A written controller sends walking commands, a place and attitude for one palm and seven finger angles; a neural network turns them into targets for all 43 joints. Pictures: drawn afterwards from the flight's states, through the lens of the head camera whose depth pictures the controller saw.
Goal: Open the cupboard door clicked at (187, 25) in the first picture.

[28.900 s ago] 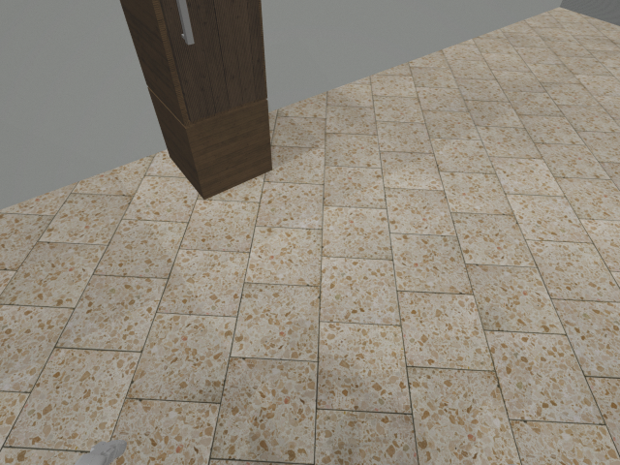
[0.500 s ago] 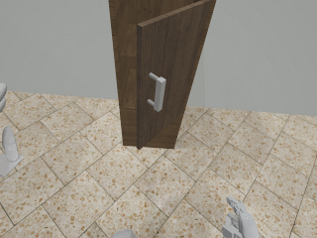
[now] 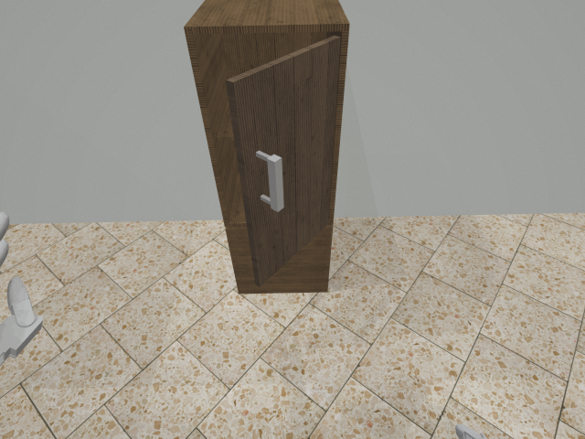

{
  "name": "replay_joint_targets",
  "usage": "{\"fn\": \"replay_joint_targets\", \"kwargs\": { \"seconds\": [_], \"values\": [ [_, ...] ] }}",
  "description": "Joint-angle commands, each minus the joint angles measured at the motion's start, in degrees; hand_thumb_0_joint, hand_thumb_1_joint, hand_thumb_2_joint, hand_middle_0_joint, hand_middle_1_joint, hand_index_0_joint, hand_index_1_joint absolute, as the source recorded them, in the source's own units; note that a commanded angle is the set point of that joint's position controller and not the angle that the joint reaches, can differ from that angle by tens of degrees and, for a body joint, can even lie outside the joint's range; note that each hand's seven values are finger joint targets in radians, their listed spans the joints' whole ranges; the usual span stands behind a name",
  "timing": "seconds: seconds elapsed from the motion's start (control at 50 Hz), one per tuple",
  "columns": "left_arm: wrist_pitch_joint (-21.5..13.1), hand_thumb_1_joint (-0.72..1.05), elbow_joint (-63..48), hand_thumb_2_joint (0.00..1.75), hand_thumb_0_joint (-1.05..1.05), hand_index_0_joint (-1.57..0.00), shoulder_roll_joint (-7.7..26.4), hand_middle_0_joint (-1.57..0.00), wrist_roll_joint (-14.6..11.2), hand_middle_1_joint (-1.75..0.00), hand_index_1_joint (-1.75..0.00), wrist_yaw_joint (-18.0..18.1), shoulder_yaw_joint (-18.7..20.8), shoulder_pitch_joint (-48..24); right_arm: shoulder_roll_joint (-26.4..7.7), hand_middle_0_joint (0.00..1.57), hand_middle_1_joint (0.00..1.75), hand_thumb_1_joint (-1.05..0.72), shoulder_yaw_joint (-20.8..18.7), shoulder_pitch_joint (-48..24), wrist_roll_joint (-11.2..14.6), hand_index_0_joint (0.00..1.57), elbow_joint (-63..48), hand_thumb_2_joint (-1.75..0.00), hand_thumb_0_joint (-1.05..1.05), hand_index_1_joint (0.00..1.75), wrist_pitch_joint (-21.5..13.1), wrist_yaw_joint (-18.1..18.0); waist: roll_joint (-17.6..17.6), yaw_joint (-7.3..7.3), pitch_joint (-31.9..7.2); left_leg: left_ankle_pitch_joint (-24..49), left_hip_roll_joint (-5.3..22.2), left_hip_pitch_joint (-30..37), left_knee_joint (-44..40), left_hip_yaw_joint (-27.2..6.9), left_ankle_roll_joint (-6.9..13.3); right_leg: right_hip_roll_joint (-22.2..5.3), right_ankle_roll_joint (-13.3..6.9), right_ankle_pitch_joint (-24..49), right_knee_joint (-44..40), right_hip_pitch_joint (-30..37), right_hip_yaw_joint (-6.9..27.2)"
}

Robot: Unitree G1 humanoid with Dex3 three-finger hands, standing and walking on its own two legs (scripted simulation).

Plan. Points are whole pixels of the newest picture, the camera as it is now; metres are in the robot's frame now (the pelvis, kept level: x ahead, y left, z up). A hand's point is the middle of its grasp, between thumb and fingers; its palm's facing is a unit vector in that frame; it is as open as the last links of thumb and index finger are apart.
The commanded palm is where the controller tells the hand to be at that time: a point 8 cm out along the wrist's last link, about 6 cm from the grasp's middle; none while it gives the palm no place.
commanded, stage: stop stepping back and stand still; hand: left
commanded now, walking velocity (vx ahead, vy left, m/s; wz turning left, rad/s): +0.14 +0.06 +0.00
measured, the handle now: (269, 181) +0.64 +0.09 +0.01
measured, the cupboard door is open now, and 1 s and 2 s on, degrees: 50 50 50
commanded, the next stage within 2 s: let the arm hang, fingers relaxed in 0.96 s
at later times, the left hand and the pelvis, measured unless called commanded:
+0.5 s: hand (23, 330) +0.19 +0.30 +0.14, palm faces +0.41 -0.78 -0.47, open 7.5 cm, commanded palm +0.13 +0.34 +0.17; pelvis -0.01 +0.04 -0.01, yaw +0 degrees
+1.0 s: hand out of the picture +0.16 +0.32 +0.14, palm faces +0.42 -0.78 -0.47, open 7.5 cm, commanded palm +0.11 +0.36 +0.17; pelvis -0.04 +0.06 +0.00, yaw +0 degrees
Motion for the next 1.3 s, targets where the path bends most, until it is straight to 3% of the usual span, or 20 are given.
{"fn": "replay_joint_targets", "kwargs": {
  "seconds": [0.0,0.04,0.1,0.14,0.18,0.22,0.26,0.36,0.56,0.66,0.76,1.02,1.04,1.06,1.08,1.12,1.14,1.18,1.22,1.28],
  "values": [
    [-3.4,0.9,-10.9,0.9,0.0,-0.2,11.3,-0.2,0.6,-0.3,-0.3,1.1,3.4,-6.2,-5.5,0.2,0.3,-0.9,-1.7,-8.9,-0.2,0.2,-9.8,-0.9,0.0,0.3,-5.2,-1.4,-8.3,0.19,5.8,-3.7,-0.8,1.9,-13.6,4.0,1.7,-13.5,2.1,-15.8,-15.7,-0.3,15.1],
    [-3.3,0.9,-14.6,0.9,0.0,-0.2,12.5,-0.2,0.5,-0.3,-0.3,1.6,5.1,-5.2,-5.2,0.2,0.3,-0.9,-1.6,-9.1,-0.5,0.2,-10.6,-0.9,0.0,0.3,-5.6,-1.3,-10.7,0.87,3.7,-4.6,-1.4,6.0,-20.3,4.9,2.4,-13.6,1.3,-13.4,-14.1,2.7,15.4],
    [-3.3,0.9,-19.3,0.9,0.0,-0.2,13.7,-0.2,-0.1,-0.3,-0.3,2.4,7.6,-2.4,-4.8,0.2,0.3,-0.9,-1.5,-8.2,-0.6,0.2,-11.5,-0.9,0.0,0.3,-5.4,-1.1,-3.2,0.32,0.4,-2.3,-1.7,13.6,-29.5,3.8,3.0,-11.7,1.6,-5.9,-8.5,4.6,14.7],
    [-3.8,0.9,-21.9,0.9,0.0,-0.2,13.2,-0.2,-0.6,-0.3,-0.3,2.5,7.6,-2.7,-5.8,0.2,0.3,-0.9,-1.9,-8.2,-0.5,0.2,-12.5,-0.9,0.0,0.3,-5.1,-0.9,4.7,-0.16,-0.3,2.5,2.5,18.2,-32.5,-1.5,4.2,-7.5,3.5,0.1,-1.8,3.0,11.8],
    [-3.8,0.9,-21.1,0.9,0.0,-0.2,12.7,-0.2,-1.0,-0.3,-0.3,2.4,7.4,-2.8,-7.0,0.2,0.3,-0.9,-2.4,-8.3,0.3,0.2,-12.9,-0.9,0.0,0.3,-4.5,-0.5,9.1,-0.12,-1.5,15.8,7.8,20.1,-30.3,-7.8,5.0,-3.5,4.7,8.3,5.2,1.0,7.6],
    [-3.5,0.9,-19.0,0.9,0.0,-0.2,12.9,-0.2,-0.8,-0.3,-0.3,1.9,8.0,-1.4,-6.0,0.2,0.3,-0.9,-1.9,-8.7,0.6,0.2,-12.5,-0.9,0.0,0.3,-4.5,-0.1,10.7,-0.66,-0.4,15.9,5.5,15.6,-28.8,-2.5,3.6,-3.4,4.2,12.1,4.4,3.6,7.4],
    [-3.2,0.9,-16.8,0.9,0.0,-0.2,11.4,-0.2,-0.9,-0.3,-0.3,1.5,6.5,-1.9,-5.8,0.2,0.3,-0.9,-1.6,-8.3,0.8,0.2,-12.4,-0.9,0.0,0.3,-4.5,0.4,6.5,-0.88,2.2,10.2,3.7,11.4,-27.9,-1.2,2.5,-4.2,3.9,12.6,2.3,5.2,8.7],
    [-2.4,0.9,-14.0,0.9,0.0,-0.2,10.8,-0.2,-1.2,-0.3,-0.3,0.9,5.8,-1.1,-5.7,0.2,0.3,-0.9,-1.5,-8.9,0.7,0.2,-12.6,-0.9,0.0,0.3,-4.0,1.0,-2.7,-0.96,3.1,5.4,1.2,12.8,-25.5,-0.7,1.7,-7.0,3.1,6.8,-3.7,1.7,11.8],
    [-2.9,0.9,-22.3,0.9,0.0,-0.2,12.3,-0.2,-1.3,-0.3,-0.3,1.2,7.5,0.9,-5.4,0.2,0.3,-0.9,-1.0,-9.9,0.2,0.2,-14.4,-0.9,0.0,0.3,-3.9,0.7,8.2,0.06,-2.0,16.2,3.6,13.7,-31.9,-2.6,1.4,-3.0,4.9,15.1,2.1,9.0,5.3],
    [-2.8,0.9,-19.6,0.9,0.0,-0.2,11.4,-0.2,-1.4,-0.3,-0.3,1.2,7.3,2.7,-5.6,0.2,0.3,-0.9,-1.2,-9.5,0.2,0.2,-14.1,-0.9,0.0,0.3,-4.0,0.6,5.8,-0.02,0.0,12.2,3.5,12.4,-32.8,-2.8,1.0,-2.9,5.0,13.0,0.4,8.2,5.3],
    [-2.6,0.9,-16.6,0.9,0.0,-0.2,10.3,-0.2,-1.3,-0.3,-0.3,1.0,6.3,1.4,-6.0,0.2,0.3,-0.9,-1.4,-9.7,0.3,0.2,-13.6,-0.9,0.0,0.3,-3.6,0.5,3.5,-0.25,2.9,1.2,2.9,9.8,-34.6,-3.4,1.2,-3.2,5.2,5.1,-3.4,5.8,6.7],
    [-2.4,0.9,-18.5,0.9,0.0,-0.2,11.2,-0.2,-0.7,-0.3,-0.3,1.4,6.4,0.0,-5.7,0.2,0.3,-0.9,-1.5,-10.0,-0.1,0.2,-13.8,-0.9,0.0,0.3,-3.9,-0.1,4.5,0.0,1.8,-0.3,1.9,10.1,-34.7,-3.0,1.2,-3.4,5.1,4.1,-5.5,6.5,7.0],
    [5.6,0.9,27.5,0.9,0.0,-0.2,2.3,-0.2,3.2,-0.3,-0.3,-7.1,-17.8,-4.5,-16.8,0.2,0.3,-0.9,-4.3,-12.4,0.5,0.2,1.2,-0.9,0.0,0.3,-5.0,5.3,5.3,-3.29,8.9,10.1,4.2,5.9,-25.2,-6.3,2.4,-7.4,3.5,10.1,3.4,-3.7,3.9],
    [10.2,0.9,28.9,0.9,0.0,-0.2,1.7,-0.2,2.5,-0.3,-0.3,-8.4,-16.0,-4.4,-13.8,0.2,0.3,-0.9,-3.9,-7.9,0.6,0.2,0.8,-0.9,0.0,0.3,-0.5,5.6,6.4,-2.24,4.1,14.4,5.0,9.2,-27.4,-5.8,1.7,-6.4,3.1,5.8,3.0,-4.3,6.1],
    [11.1,0.9,28.3,0.9,0.0,-0.2,1.2,-0.2,2.5,-0.3,-0.3,-8.8,-16.4,-4.1,-13.5,0.2,0.3,-0.9,-3.9,-7.2,0.5,0.2,-0.4,-0.9,0.0,0.3,0.5,5.3,6.2,-1.89,3.7,17.9,6.1,10.3,-27.3,-5.5,2.1,-5.1,3.3,3.7,4.4,-4.6,5.3],
    [11.4,0.9,32.3,0.9,0.0,-0.2,0.9,-0.2,2.7,-0.3,-0.3,-8.8,-16.9,-7.6,-13.1,0.2,0.3,-0.9,-2.9,-8.7,-0.3,0.2,-0.2,-0.9,0.0,0.3,1.8,5.0,4.1,-1.27,2.5,11.0,7.8,4.9,-29.8,-9.7,4.7,-3.7,3.1,-2.1,8.6,-2.4,4.9],
    [11.4,0.9,35.4,0.9,0.0,-0.2,1.8,-0.2,2.9,-0.3,-0.3,-8.7,-17.1,-8.7,-13.3,0.2,0.3,-0.9,-2.5,-9.3,-0.6,0.2,0.2,-0.9,0.0,0.3,2.3,5.0,0.0,-0.87,2.2,11.2,7.7,5.0,-30.0,-10.1,5.0,-3.7,2.8,-0.7,8.4,-0.6,5.3],
    [11.3,0.9,41.6,0.9,0.0,-0.2,4.1,-0.2,3.3,-0.3,-0.3,-8.7,-17.5,-11.5,-13.8,0.2,0.3,-0.9,-2.5,-9.4,-0.8,0.2,1.3,-0.9,0.0,0.3,3.2,5.1,-7.5,-0.36,1.7,8.4,5.6,5.9,-28.4,-8.9,4.3,-5.6,1.9,1.8,4.9,0.8,6.8],
    [11.6,0.9,48.2,0.9,0.0,-0.2,5.0,-0.2,3.2,-0.3,-0.3,-8.6,-18.4,-14.3,-12.7,0.2,0.3,-0.9,-2.1,-8.6,-0.8,0.2,3.5,-0.9,0.0,0.3,4.3,5.1,-10.3,-0.8,1.4,4.3,2.5,9.1,-25.7,-6.2,3.5,-8.9,0.7,1.8,0.5,-0.7,9.7],
    [11.9,0.9,56.2,0.9,0.0,-0.2,5.2,-0.2,2.5,-0.3,-0.3,-8.2,-20.0,-17.6,-10.6,0.2,0.3,-0.9,-1.2,-6.8,-1.0,0.2,6.6,-0.9,0.0,0.3,5.8,5.2,-3.3,-1.75,1.7,1.6,0.5,14.2,-24.6,-3.6,2.6,-10.4,-0.3,-5.2,-4.0,-3.9,11.1]
  ]
}}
